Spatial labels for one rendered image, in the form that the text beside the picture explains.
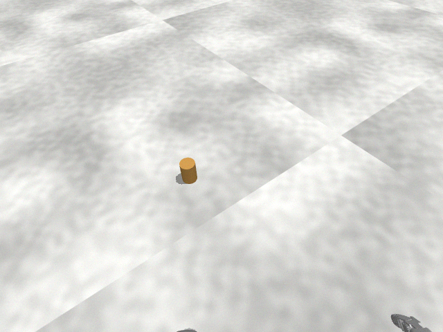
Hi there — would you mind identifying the right robot hand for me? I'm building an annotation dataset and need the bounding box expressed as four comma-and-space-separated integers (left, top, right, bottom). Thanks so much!
391, 314, 432, 332

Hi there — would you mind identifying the can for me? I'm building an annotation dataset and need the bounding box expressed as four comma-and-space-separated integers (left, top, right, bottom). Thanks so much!
179, 158, 197, 184

